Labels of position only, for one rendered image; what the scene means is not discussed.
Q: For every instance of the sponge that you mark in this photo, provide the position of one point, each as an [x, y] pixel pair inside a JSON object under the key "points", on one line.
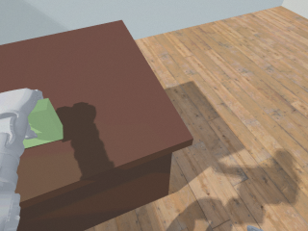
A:
{"points": [[45, 122]]}

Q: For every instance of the left robot forearm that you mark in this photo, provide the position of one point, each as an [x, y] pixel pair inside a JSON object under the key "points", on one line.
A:
{"points": [[13, 128]]}

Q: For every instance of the table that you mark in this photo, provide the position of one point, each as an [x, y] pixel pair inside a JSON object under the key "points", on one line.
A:
{"points": [[119, 128]]}

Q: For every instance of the robot left hand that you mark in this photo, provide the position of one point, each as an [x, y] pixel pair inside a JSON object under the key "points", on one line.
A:
{"points": [[23, 100]]}

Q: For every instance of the left robot upper arm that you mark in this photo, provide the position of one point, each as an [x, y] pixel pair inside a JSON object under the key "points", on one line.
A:
{"points": [[9, 210]]}

